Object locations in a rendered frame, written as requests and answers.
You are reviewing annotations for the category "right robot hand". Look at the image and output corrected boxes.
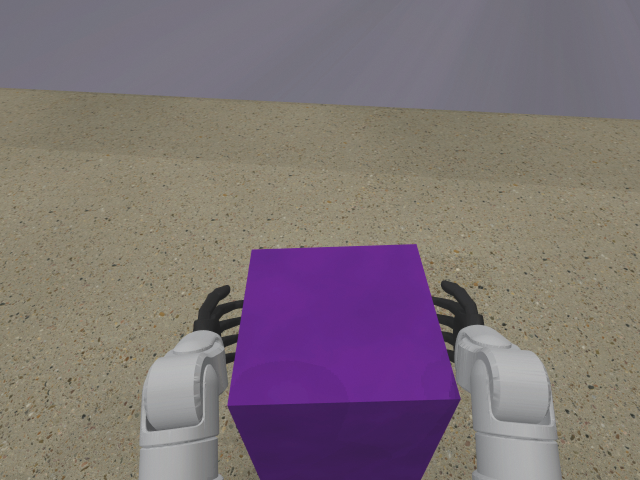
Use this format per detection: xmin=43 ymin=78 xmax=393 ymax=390
xmin=431 ymin=280 xmax=484 ymax=363

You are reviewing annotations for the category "carton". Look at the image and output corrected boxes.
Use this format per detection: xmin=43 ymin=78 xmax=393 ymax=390
xmin=227 ymin=244 xmax=461 ymax=480

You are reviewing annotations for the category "left robot forearm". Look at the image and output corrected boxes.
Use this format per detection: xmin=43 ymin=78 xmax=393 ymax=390
xmin=139 ymin=330 xmax=228 ymax=480

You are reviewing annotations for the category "left robot hand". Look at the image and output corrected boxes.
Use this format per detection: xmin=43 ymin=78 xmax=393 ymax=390
xmin=193 ymin=285 xmax=244 ymax=364

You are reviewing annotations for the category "right robot forearm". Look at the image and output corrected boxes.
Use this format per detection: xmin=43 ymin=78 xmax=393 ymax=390
xmin=454 ymin=325 xmax=562 ymax=480

